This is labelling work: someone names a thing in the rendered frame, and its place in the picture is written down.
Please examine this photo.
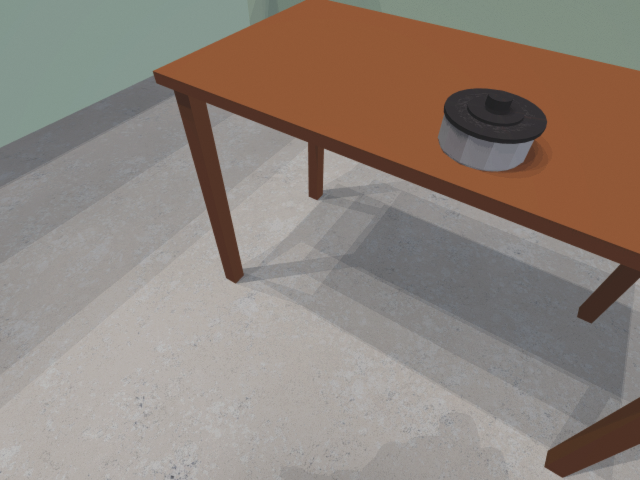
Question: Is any lid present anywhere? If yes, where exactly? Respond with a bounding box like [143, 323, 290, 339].
[444, 88, 547, 144]

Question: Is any pot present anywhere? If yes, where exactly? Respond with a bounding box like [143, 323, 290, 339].
[438, 114, 535, 171]

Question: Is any table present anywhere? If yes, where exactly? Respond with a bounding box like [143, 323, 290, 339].
[153, 0, 640, 478]

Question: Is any knob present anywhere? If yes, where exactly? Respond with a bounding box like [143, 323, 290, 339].
[485, 90, 513, 111]

